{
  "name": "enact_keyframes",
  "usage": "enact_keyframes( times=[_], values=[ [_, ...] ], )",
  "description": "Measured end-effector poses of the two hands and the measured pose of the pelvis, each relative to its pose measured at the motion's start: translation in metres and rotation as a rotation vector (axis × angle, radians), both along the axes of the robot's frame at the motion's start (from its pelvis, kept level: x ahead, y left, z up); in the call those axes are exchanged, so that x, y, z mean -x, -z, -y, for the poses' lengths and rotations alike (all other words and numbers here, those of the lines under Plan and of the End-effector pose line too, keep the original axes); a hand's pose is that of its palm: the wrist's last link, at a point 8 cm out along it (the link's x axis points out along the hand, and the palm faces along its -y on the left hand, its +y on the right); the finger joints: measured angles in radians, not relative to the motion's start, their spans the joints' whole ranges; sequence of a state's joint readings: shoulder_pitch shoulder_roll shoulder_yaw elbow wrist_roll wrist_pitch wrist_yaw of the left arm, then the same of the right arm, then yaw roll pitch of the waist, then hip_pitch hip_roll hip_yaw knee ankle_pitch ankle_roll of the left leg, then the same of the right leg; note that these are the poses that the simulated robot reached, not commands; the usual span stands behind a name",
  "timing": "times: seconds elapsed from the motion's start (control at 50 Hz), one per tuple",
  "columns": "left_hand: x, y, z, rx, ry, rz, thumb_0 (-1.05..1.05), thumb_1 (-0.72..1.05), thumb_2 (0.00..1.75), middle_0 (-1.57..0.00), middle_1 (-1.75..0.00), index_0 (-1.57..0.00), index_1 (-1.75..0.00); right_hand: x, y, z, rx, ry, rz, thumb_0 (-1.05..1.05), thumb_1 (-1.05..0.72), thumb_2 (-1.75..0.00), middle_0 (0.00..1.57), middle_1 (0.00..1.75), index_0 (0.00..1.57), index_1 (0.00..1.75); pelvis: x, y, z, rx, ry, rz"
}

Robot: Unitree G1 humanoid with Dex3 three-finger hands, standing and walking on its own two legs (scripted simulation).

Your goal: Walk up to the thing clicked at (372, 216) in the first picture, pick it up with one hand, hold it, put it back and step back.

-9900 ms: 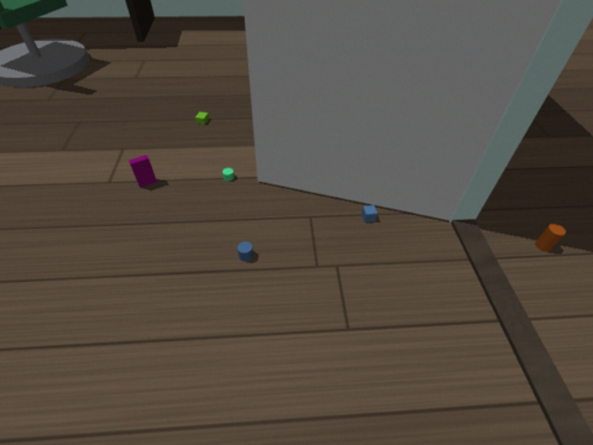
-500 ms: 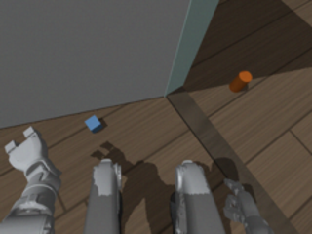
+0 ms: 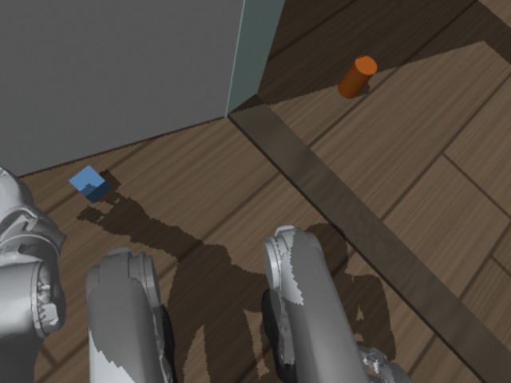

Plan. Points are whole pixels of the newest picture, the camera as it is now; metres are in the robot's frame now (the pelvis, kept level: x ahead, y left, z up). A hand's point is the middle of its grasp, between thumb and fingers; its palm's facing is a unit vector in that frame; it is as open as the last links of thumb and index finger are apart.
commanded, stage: rise first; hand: left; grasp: from above
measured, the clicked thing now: (91, 184) +0.52 +0.29 -0.34
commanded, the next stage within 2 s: none
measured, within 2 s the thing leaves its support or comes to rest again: neither
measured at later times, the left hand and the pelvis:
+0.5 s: hand (49, 200) +0.45 +0.32 -0.21, palm faces -0.23 -0.34 -0.91, open 13.8 cm; pelvis +0.01 -0.01 -0.05, yaw -2 degrees
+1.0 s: hand (53, 195) +0.46 +0.32 -0.23, palm faces -0.24 -0.34 -0.91, open 14.0 cm; pelvis +0.01 +0.00 -0.06, yaw -4 degrees
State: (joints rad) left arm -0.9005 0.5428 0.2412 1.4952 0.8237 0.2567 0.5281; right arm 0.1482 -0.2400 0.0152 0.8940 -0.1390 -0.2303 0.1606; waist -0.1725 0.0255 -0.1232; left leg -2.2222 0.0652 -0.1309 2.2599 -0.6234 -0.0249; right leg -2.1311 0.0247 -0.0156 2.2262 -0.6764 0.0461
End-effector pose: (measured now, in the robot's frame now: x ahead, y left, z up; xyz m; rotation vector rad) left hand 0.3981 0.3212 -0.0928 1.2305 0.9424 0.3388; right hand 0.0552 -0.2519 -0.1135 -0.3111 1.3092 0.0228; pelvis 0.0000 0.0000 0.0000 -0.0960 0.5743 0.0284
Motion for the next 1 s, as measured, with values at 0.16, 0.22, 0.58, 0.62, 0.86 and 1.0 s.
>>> enact_keyframes(
  times=[0.16, 0.22, 0.58, 0.62, 0.86, 1.0],
  values=[
    [-0.018, 0.019, -0.001, -0.026, 0.006, 0.004, 0.0, -0.5, 0.98, -0.14, -1.06, -0.14, -1.05, 0.012, 0.017, 0.007, -0.02, -0.03, -0.041, 0.0, -0.9, -0.9, 0.2, 0.3, 0.2, 0.3, -0.003, 0.022, 0.002, -0.004, 0.01, -0.005],
    [-0.021, 0.029, 0.0, -0.02, -0.011, 0.003, 0.0, -0.5, 0.97, -0.13, -1.07, -0.14, -1.06, 0.012, 0.025, 0.009, -0.033, -0.047, -0.052, 0.0, -0.91, -0.9, 0.2, 0.3, 0.2, 0.3, -0.003, 0.029, 0.003, -0.006, 0.013, -0.004],
    [-0.051, 0.063, 0.002, -0.009, -0.024, 0.024, 0.0, -0.52, 0.96, -0.13, -1.08, -0.13, -1.07, 0.009, 0.048, 0.007, -0.087, -0.079, -0.098, 0.0, -0.92, -0.9, 0.2, 0.3, 0.2, 0.3, -0.013, 0.053, 0.006, 0.006, 0.038, 0.007],
    [-0.052, 0.065, 0.002, -0.008, -0.021, 0.016, 0.0, -0.52, 0.96, -0.12, -1.08, -0.13, -1.07, 0.009, 0.048, 0.007, -0.088, -0.079, -0.103, 0.0, -0.92, -0.9, 0.2, 0.3, 0.2, 0.3, -0.013, 0.054, 0.005, 0.008, 0.04, 0.008],
    [-0.06, 0.076, 0.0, 0.0, -0.008, 0.019, 0.0, -0.53, 0.96, -0.12, -1.07, -0.13, -1.06, 0.018, 0.04, 0.008, -0.072, -0.078, -0.128, 0.0, -0.92, -0.9, 0.2, 0.3, 0.2, 0.3, -0.014, 0.057, 0.003, 0.024, 0.047, 0.013],
    [-0.064, 0.079, 0.0, -0.002, 0.005, 0.018, 0.0, -0.55, 0.98, -0.13, -1.06, -0.12, -1.06, 0.021, 0.036, 0.009, -0.059, -0.076, -0.13, 0.0, -0.92, -0.9, 0.2, 0.3, 0.2, 0.3, -0.013, 0.058, 0.002, 0.031, 0.051, 0.019]
  ],
)
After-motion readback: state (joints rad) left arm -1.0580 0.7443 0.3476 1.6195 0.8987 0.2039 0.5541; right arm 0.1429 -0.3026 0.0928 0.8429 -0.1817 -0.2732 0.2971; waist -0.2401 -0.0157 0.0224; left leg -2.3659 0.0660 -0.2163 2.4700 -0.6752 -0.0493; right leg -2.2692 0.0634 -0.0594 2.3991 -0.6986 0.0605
